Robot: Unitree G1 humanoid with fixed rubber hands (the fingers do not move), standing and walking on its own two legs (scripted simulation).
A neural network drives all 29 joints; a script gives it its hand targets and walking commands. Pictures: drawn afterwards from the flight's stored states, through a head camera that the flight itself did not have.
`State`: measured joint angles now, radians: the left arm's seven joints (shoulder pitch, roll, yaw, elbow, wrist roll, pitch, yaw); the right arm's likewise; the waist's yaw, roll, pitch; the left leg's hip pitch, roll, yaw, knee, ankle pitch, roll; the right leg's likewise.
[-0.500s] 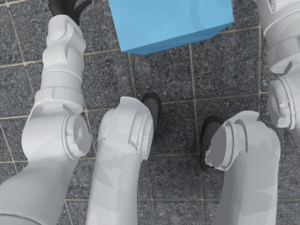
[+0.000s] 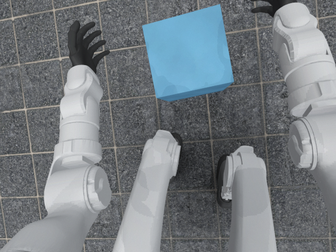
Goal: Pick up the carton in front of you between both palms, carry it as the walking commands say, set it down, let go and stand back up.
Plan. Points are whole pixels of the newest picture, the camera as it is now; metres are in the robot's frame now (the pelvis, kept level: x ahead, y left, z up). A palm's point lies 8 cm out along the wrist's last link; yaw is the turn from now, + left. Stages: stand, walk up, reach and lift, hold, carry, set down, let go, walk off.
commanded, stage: set down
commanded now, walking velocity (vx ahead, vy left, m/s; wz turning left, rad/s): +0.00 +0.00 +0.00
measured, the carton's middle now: (189, 63) +0.52 +0.08 -0.38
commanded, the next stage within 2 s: let go in 0.36 s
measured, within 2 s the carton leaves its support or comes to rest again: neither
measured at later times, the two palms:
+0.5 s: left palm (25, 48) +0.43 +0.28 +0.04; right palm out of the picture +0.56 -0.11 +0.04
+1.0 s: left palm out of the picture +0.31 +0.27 +0.17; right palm out of the picture +0.39 -0.16 +0.15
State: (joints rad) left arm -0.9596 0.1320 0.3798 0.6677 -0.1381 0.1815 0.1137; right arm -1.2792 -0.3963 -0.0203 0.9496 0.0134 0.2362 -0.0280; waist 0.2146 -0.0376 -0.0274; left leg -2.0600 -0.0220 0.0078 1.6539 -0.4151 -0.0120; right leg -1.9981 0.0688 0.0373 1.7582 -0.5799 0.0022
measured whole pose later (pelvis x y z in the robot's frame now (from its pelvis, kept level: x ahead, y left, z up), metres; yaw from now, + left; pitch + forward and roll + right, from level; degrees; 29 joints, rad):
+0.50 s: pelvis +0.02 +0.00 +0.13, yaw -1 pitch +45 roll +0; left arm -0.80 0.12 0.41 0.65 -0.03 0.16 0.02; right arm -1.12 -0.30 -0.15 0.95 -0.09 0.22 0.00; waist 0.20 -0.06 -0.11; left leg -1.63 -0.01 -0.01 1.13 -0.28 -0.01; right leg -1.57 0.07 0.05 1.21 -0.42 0.00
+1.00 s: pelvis +0.10 +0.03 +0.24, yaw -1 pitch +17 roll -1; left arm -0.01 0.20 0.04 0.44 -0.01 0.04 -0.09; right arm -0.19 -0.13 -0.16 0.59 -0.09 0.05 -0.07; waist 0.13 0.01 0.00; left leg -0.72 -0.04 0.00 0.69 -0.27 0.04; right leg -0.64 0.02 0.08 0.70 -0.36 0.03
